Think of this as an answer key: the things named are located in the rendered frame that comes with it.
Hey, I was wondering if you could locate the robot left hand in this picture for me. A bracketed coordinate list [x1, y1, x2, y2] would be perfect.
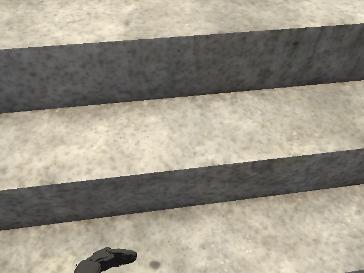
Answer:
[74, 247, 137, 273]

